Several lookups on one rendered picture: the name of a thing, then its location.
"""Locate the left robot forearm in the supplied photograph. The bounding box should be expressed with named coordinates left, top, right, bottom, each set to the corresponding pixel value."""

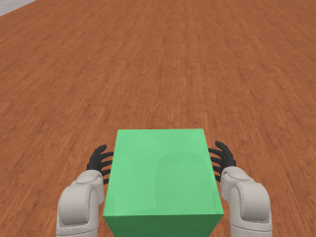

left=55, top=170, right=105, bottom=237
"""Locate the left robot hand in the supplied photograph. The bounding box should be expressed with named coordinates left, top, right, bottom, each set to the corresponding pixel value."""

left=86, top=144, right=115, bottom=185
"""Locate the right robot forearm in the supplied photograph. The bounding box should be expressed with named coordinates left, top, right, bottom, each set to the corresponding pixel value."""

left=220, top=166, right=273, bottom=237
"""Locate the carton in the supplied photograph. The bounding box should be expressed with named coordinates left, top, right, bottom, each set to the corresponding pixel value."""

left=103, top=128, right=224, bottom=237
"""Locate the right robot hand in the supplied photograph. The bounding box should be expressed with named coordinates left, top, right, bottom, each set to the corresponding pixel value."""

left=207, top=141, right=237, bottom=183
